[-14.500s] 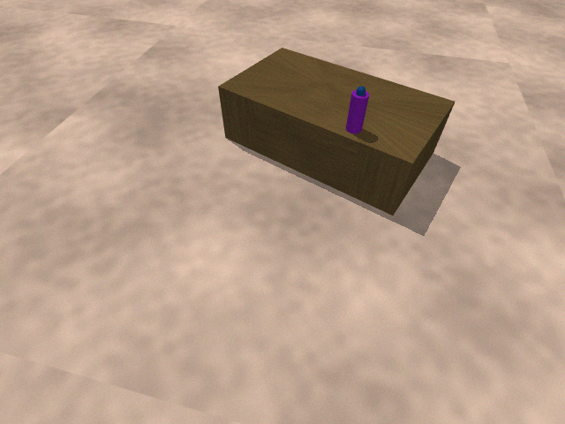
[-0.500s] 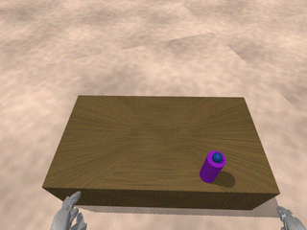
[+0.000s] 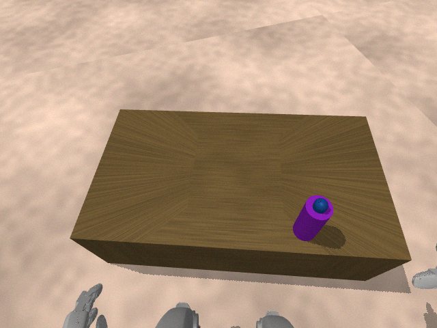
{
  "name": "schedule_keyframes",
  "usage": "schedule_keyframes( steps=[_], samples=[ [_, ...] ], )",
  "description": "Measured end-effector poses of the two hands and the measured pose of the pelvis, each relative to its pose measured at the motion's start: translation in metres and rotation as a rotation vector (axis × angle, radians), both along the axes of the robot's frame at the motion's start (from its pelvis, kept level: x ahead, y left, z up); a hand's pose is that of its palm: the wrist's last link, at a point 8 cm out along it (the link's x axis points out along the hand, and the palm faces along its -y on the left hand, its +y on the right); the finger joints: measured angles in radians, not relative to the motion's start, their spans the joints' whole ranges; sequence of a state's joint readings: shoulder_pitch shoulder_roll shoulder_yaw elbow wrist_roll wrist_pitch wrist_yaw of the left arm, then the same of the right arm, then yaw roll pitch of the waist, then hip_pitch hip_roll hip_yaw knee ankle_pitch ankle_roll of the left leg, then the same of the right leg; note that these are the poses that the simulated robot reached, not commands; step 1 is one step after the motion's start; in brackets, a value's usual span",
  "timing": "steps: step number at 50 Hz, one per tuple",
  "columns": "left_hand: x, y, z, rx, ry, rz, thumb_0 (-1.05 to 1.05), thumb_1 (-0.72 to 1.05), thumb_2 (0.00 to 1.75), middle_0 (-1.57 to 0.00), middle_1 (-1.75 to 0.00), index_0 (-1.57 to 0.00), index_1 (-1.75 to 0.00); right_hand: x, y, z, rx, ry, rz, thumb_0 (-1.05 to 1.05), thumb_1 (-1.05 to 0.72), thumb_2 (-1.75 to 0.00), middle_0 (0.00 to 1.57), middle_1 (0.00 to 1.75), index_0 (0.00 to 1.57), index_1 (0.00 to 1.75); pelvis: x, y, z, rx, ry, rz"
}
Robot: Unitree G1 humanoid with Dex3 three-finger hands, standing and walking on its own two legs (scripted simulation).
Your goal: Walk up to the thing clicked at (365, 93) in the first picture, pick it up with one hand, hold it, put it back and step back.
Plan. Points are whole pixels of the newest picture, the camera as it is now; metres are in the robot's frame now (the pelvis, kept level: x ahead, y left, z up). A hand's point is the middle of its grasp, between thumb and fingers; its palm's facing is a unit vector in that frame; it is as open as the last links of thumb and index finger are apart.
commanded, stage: go down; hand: right
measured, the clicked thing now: (312, 217) +0.44 -0.23 -0.28
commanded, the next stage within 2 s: approach in 1.28 s
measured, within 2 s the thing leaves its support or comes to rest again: neither
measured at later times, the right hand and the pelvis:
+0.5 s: hand out of the picture +0.29 -0.38 -0.03, palm faces +0.22 +0.96 -0.19, open 17.1 cm; pelvis +0.00 +0.00 -0.01, yaw +0 degrees
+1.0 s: hand out of the picture +0.32 -0.41 -0.02, palm faces +0.23 +0.96 -0.14, open 16.9 cm; pelvis +0.00 +0.00 -0.02, yaw +1 degrees
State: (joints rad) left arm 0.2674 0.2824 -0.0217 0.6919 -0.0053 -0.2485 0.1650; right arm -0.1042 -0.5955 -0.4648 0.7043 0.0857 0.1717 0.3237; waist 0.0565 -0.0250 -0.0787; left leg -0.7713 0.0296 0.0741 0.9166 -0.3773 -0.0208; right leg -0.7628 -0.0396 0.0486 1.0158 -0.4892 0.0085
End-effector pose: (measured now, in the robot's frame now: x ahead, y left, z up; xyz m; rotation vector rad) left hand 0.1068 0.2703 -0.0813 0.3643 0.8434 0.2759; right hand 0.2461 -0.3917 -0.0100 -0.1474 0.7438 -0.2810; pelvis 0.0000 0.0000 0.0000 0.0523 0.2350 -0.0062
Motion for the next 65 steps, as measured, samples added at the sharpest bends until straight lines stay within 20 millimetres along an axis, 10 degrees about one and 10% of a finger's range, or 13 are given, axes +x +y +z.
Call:
schedule_keyframes(
  steps=[65],
  samples=[
    [-0.030, -0.003, -0.021, 0.050, 0.260, -0.088, 0.01, 0.89, 0.90, -0.20, -0.30, -0.20, -0.30, 0.057, -0.067, 0.008, 0.034, -0.337, 0.039, -0.01, 0.43, -0.06, 0.06, 0.04, 0.06, 0.04, -0.007, -0.009, -0.023, 0.020, 0.112, 0.009]
  ],
)
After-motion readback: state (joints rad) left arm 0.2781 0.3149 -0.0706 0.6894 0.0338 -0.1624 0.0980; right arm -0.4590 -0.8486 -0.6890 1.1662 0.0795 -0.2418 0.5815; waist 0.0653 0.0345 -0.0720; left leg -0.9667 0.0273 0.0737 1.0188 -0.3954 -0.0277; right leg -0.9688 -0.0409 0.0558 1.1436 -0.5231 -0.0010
